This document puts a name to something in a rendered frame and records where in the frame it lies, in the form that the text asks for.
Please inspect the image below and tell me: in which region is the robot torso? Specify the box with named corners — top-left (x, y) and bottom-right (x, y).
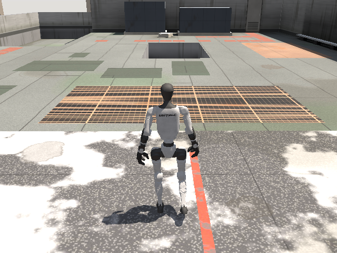
top-left (156, 104), bottom-right (180, 158)

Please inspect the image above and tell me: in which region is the left robot forearm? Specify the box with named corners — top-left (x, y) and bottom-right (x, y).
top-left (138, 129), bottom-right (148, 153)

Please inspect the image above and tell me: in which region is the left robot upper arm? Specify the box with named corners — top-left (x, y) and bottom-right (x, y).
top-left (143, 106), bottom-right (157, 136)

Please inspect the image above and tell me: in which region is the robot right hand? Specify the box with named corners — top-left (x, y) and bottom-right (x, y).
top-left (187, 146), bottom-right (199, 158)

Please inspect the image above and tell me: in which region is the left robot thigh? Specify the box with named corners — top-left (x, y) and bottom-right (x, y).
top-left (151, 147), bottom-right (163, 182)

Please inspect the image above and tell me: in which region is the robot left hand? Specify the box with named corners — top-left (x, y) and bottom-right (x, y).
top-left (137, 152), bottom-right (149, 165)

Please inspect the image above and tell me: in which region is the right robot upper arm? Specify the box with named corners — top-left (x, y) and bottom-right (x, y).
top-left (179, 106), bottom-right (193, 134)

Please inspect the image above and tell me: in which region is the right robot forearm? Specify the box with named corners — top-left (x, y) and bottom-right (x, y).
top-left (188, 127), bottom-right (199, 148)

